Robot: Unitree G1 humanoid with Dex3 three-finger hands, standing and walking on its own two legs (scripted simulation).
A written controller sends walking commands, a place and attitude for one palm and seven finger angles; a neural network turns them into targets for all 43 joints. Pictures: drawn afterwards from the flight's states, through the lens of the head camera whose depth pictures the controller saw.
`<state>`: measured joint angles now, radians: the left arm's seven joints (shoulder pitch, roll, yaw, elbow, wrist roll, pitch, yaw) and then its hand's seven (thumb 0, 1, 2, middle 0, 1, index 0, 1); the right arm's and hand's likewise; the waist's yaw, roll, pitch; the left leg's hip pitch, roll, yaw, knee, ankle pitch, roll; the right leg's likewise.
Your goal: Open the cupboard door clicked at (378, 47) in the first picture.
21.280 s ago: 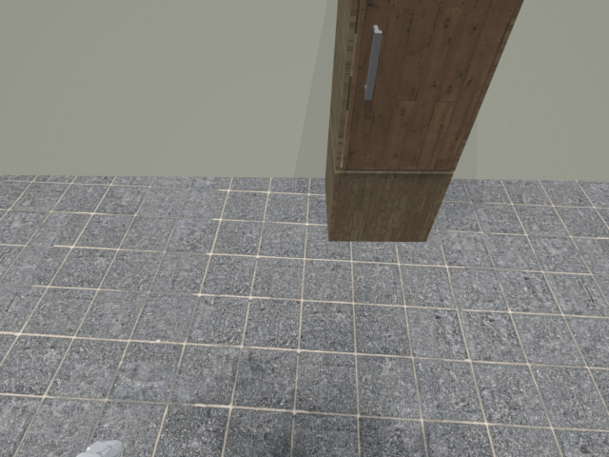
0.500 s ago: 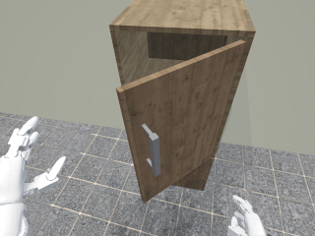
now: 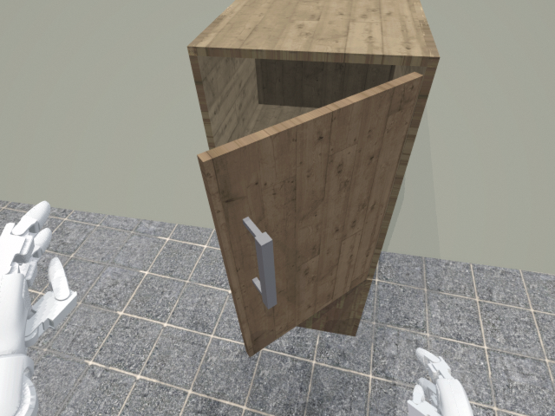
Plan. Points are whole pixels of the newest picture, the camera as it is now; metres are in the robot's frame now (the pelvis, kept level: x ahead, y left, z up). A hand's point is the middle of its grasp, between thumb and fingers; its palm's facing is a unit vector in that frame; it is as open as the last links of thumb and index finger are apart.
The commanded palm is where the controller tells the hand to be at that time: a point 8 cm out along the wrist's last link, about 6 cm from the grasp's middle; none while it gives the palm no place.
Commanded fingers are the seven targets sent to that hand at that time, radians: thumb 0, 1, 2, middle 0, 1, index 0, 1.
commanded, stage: step back with the hand held close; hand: left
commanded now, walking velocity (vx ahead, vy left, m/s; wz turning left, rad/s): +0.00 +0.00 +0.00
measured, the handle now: (260, 265) +0.33 +0.08 +0.03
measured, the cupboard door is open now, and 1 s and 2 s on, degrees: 45 45 45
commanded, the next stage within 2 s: stop stepping back and stand still in 1.62 s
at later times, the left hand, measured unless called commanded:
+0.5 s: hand (43, 325) +0.16 +0.28 +0.14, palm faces +0.36 -0.78 -0.52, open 7.4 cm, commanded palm +0.10 +0.32 +0.17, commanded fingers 0.00 0.90 0.90 -0.20 -0.30 -0.20 -0.30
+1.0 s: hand out of the picture +0.09 +0.29 +0.16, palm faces +0.46 -0.74 -0.50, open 7.4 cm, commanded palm +0.02 +0.33 +0.17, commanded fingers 0.00 0.90 0.90 -0.20 -0.30 -0.20 -0.30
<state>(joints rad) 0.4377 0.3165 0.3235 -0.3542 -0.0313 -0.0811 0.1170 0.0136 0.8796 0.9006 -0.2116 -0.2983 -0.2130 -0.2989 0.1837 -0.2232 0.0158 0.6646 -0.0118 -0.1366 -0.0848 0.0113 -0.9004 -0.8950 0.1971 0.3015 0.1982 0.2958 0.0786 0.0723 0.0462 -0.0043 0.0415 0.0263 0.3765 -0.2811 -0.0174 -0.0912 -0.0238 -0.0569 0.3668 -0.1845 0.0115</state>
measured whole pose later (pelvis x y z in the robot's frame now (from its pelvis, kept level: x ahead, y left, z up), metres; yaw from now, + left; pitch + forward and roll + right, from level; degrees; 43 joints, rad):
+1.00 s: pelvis -0.11 +0.02 -0.03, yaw +2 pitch -1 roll -1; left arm 0.51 0.42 0.47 -0.54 0.01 -0.25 0.16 0.01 0.88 0.90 -0.21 -0.30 -0.21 -0.30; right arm 0.22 -0.21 0.01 0.57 0.00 -0.11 -0.09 0.01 -0.90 -0.89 0.20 0.30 0.20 0.30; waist -0.01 -0.03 0.08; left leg -0.41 -0.01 0.01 0.67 -0.24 0.03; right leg -0.44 -0.03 0.02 0.56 -0.10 0.03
